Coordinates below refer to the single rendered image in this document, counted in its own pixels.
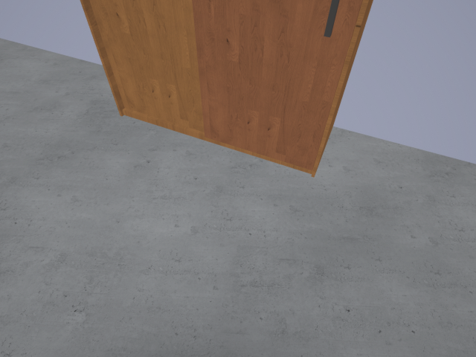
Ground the handle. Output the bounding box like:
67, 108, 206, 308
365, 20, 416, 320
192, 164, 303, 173
324, 0, 340, 37

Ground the wardrobe door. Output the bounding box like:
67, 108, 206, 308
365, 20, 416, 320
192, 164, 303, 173
192, 0, 363, 170
89, 0, 205, 132

